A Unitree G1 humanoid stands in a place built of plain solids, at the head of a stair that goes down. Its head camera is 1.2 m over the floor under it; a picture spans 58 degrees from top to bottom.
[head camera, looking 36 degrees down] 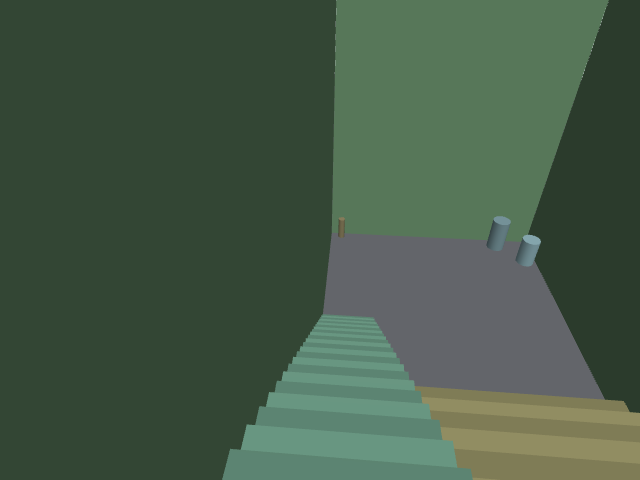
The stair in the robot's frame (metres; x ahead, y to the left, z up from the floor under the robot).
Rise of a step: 0.20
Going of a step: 0.23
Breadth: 1.00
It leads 5 degrees to the right of straight ahead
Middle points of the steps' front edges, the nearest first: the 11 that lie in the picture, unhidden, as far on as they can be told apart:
0.92 -0.12 -0.60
1.15 -0.14 -0.79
1.38 -0.16 -0.99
1.61 -0.18 -1.19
1.84 -0.19 -1.39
2.07 -0.21 -1.59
2.30 -0.23 -1.79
2.53 -0.25 -1.99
2.76 -0.27 -2.19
2.99 -0.29 -2.38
3.22 -0.31 -2.58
